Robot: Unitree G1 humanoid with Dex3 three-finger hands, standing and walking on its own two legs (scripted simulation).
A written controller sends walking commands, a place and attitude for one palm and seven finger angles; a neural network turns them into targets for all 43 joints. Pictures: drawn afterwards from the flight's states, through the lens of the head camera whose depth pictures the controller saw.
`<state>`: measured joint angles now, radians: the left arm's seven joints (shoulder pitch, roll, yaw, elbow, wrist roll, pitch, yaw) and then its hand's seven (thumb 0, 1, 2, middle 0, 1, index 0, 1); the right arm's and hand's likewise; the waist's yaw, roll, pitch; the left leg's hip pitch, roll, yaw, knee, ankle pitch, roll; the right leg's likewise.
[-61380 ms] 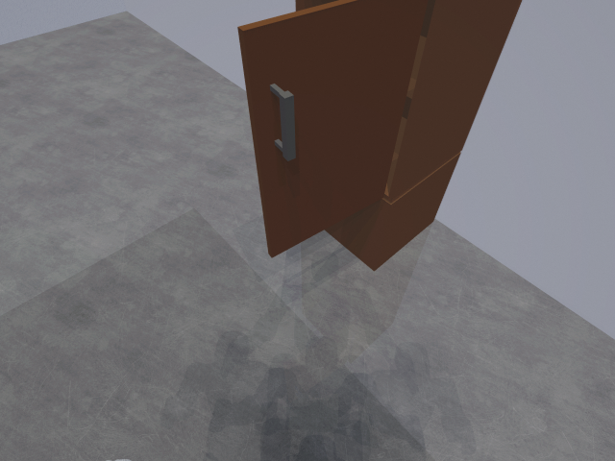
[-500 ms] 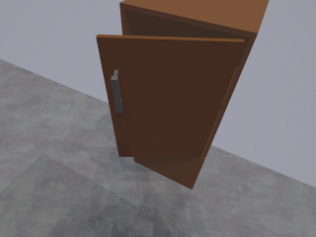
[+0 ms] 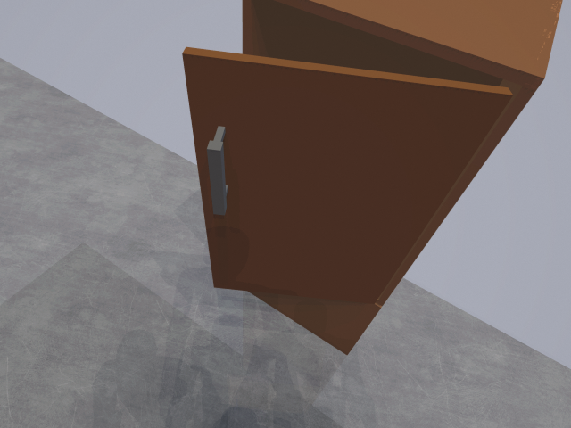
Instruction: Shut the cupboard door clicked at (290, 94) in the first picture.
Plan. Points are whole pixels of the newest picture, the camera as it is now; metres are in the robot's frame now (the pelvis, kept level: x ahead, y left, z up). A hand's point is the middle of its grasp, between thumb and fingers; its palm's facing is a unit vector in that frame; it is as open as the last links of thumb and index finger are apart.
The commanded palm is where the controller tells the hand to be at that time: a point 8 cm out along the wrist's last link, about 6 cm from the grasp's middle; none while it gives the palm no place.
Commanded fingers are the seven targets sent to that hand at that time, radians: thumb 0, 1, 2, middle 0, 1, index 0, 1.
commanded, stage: come to a stop and stand still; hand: left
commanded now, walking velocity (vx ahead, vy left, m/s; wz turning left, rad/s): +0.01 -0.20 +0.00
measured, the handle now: (220, 172) +0.44 +0.14 +0.10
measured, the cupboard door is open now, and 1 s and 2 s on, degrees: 28 28 28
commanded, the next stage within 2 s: look again from close up in 1.26 s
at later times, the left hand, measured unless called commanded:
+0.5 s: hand out of the picture +0.07 +0.14 -0.16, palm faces +0.04 -0.98 -0.20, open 7.3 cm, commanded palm none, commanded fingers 0.00 0.90 0.90 -0.20 -0.30 -0.20 -0.30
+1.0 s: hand out of the picture -0.01 +0.13 -0.15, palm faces +0.01 -0.98 -0.18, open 7.3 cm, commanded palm none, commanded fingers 0.00 0.90 0.90 -0.20 -0.30 -0.20 -0.30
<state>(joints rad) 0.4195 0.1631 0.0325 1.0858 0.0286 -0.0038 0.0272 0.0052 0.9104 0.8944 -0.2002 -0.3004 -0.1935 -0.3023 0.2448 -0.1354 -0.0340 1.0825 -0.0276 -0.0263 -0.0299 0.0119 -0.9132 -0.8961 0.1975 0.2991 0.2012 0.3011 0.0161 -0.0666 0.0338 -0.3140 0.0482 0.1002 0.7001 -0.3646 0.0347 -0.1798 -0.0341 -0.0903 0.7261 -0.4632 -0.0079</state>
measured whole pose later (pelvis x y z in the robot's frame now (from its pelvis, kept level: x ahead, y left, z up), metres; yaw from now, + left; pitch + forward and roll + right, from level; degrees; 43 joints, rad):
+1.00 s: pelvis -0.02 -0.04 +0.03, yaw -1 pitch -1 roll +0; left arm 0.28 0.15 0.00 1.09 0.01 0.01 0.04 0.01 0.92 0.89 -0.20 -0.30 -0.19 -0.30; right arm 0.26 -0.15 -0.01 1.10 -0.01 0.00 -0.02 0.01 -0.93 -0.90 0.20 0.30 0.20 0.30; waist 0.00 -0.02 0.03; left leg -0.19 -0.02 0.10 0.40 -0.19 0.05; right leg -0.16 -0.02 -0.02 0.42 -0.24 0.01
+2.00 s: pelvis +0.01 -0.04 +0.02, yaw -1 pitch +0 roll +0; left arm 0.31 0.16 0.04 0.91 0.00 0.04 0.04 0.01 0.92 0.89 -0.20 -0.30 -0.20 -0.30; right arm 0.27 -0.17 0.01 1.05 -0.01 -0.05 -0.03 0.01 -0.92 -0.90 0.20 0.30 0.20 0.30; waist -0.02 -0.01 0.03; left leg -0.22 -0.01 0.10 0.49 -0.27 0.04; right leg -0.18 -0.01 -0.02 0.49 -0.31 0.00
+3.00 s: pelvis -0.04 -0.04 -0.03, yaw +2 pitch +9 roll -2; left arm 0.45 0.24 0.13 -0.13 -0.30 -0.34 -0.27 0.02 0.90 0.90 -0.98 -1.15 -0.97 -1.15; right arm 0.30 -0.27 -0.01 0.56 0.04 -0.26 -0.06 0.02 -0.90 -0.90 0.20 0.30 0.20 0.30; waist 0.01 0.04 -0.09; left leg -0.71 0.00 0.01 0.98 -0.43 0.04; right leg -0.63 0.00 -0.08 0.94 -0.47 -0.01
